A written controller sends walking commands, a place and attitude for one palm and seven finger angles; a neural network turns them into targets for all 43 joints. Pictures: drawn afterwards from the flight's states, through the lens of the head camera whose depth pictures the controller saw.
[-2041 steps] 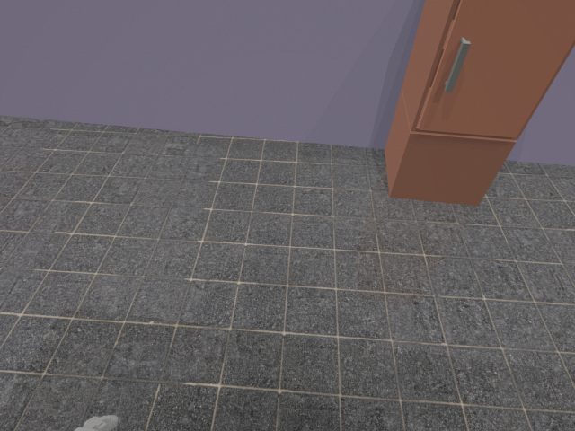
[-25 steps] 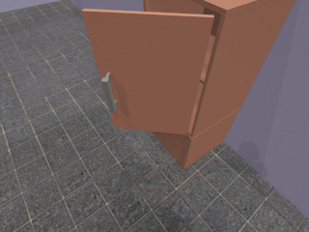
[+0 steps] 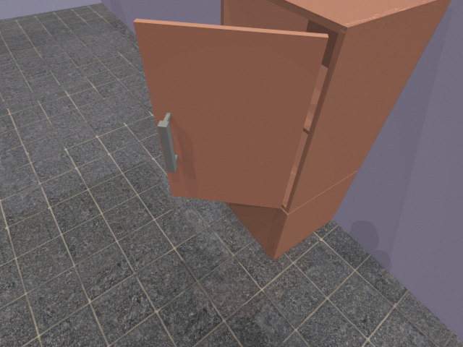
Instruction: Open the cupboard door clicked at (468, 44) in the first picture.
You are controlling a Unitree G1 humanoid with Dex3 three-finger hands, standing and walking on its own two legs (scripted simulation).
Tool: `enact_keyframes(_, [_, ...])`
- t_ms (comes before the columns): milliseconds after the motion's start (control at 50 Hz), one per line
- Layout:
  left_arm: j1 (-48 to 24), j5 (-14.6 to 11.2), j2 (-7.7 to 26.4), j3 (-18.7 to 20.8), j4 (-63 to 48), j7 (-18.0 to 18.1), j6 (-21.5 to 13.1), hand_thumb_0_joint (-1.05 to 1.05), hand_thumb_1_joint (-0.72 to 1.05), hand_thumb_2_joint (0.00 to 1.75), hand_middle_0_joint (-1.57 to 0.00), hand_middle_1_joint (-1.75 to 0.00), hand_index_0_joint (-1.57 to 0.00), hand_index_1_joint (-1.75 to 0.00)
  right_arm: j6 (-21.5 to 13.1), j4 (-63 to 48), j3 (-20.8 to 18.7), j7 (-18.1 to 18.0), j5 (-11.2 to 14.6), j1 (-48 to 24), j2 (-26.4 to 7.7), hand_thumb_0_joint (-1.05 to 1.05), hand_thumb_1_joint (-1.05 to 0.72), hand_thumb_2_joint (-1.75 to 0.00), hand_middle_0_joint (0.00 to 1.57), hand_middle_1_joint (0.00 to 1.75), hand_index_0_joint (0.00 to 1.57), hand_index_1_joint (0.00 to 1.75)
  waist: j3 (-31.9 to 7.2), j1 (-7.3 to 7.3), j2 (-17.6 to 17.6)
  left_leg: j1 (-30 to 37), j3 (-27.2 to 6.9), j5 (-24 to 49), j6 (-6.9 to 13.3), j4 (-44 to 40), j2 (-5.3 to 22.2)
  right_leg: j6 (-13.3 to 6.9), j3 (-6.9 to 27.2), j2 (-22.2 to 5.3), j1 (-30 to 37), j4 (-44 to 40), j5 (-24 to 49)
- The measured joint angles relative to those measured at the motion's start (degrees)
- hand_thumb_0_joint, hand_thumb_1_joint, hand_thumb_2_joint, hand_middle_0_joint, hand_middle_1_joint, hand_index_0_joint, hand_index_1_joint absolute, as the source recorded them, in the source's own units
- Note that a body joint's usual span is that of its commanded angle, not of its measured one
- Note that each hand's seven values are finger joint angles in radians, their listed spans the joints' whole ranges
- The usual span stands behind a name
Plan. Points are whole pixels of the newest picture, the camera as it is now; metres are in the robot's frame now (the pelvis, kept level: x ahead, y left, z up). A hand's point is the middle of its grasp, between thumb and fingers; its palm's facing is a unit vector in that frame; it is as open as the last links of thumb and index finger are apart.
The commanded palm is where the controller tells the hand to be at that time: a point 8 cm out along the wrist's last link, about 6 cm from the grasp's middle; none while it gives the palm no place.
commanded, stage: shuffle to correct the standing spot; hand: left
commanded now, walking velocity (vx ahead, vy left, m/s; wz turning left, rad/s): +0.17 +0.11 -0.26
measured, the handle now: (170, 143) +0.62 +0.22 -0.06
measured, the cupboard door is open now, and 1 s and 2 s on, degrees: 48 48 48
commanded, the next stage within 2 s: come to a stop and stand still in 0.18 s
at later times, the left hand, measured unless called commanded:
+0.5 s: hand out of the picture +0.10 +0.21 -0.17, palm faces -0.01 -0.98 -0.22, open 7.3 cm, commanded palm none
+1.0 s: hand out of the picture +0.10 +0.20 -0.17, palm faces +0.04 -0.98 -0.19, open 7.3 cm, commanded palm none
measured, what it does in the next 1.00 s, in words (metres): steps on the spot: right foot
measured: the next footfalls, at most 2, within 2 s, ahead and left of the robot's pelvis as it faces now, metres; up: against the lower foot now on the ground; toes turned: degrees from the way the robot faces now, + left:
right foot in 0.56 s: +0.14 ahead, -0.09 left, +0.00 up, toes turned -1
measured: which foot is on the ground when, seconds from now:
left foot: down 0.00-1.00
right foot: down 0.00-0.30, up 0.32-0.54, down 0.56-1.00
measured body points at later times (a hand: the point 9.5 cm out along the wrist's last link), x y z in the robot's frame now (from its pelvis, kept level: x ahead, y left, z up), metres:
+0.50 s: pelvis +0.06 +0.02 +0.00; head +0.10 +0.02 +0.45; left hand +0.10 +0.26 -0.16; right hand +0.03 -0.20 -0.16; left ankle +0.01 +0.10 -0.74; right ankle +0.06 -0.10 -0.71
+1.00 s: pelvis +0.05 +0.02 +0.00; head +0.05 +0.04 +0.45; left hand +0.10 +0.26 -0.16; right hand +0.07 -0.21 -0.15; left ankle +0.03 +0.13 -0.74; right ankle +0.10 -0.10 -0.74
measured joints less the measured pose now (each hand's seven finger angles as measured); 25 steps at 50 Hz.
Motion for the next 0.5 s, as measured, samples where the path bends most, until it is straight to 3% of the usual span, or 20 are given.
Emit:
enact_keyframes(200, [4.3,0.5,-1.2,0.6,0.7,-0.9,0.4,0.0,0.91,0.9,-0.2,-0.3,-0.2,-0.3,0.7,-0.4,-0.4,0.8,-0.4,3.1,-0.1,0.01,-0.91,-0.9,0.2,0.3,0.2,0.29,-0.9,0.48,0.2,-0.6,1.0,-5.1,0.3,5.2,0.4,0.2,1.1,0.1,-0.1,3.3,-3.8])
enact_keyframes(280, [5.9,0.5,-1.1,1.3,1.1,-0.7,0.3,0.0,0.91,0.9,-0.2,-0.3,-0.2,-0.3,0.2,-0.1,-0.3,0.7,-0.3,4.0,0.4,0.01,-0.91,-0.9,0.2,0.3,0.2,0.29,-0.6,0.9,-1.3,0.2,1.7,-7.4,1.2,6.3,-0.6,0.7,1.7,-0.9,0.5,4.6,-5.9])
enact_keyframes(340, [5.6,0.5,-1.2,1.3,2.0,-0.4,1.1,0.0,0.91,0.9,-0.2,-0.3,-0.2,-0.3,-1.2,-0.7,-0.2,0.0,-0.5,4.2,0.8,0.01,-0.91,-0.9,0.2,0.3,0.2,0.29,0.3,0.68,-1.7,1.5,3.0,-8.2,2.1,5.7,-0.9,-1.2,1.0,-1.1,-4.2,16.2,-10.0])
enact_keyframes(400, [3.1,0.2,-1.3,1.2,1.9,0.2,1.6,0.0,0.91,0.9,-0.2,-0.3,-0.2,-0.3,-1.8,-0.9,0.1,-1.0,-0.4,4.9,1.6,0.01,-0.91,-0.9,0.2,0.3,0.2,0.29,1.6,-0.34,-1.1,3.9,3.1,-6.7,2.3,2.1,-1.3,-1.8,-0.5,-0.7,-9.7,25.3,-11.7])
enact_keyframes(500, [-3.0,-0.1,-1.1,1.4,-1.4,0.1,1.3,0.0,0.91,0.9,-0.2,-0.3,-0.2,-0.3,-0.8,0.3,0.2,-1.2,-0.2,4.9,2.5,0.01,-0.91,-0.9,0.2,0.3,0.2,0.29,4.2,-0.87,-0.1,6.4,2.2,-4.4,1.9,-2.4,-1.9,-1.8,-2.0,-0.7,-12.1,15.5,-3.0])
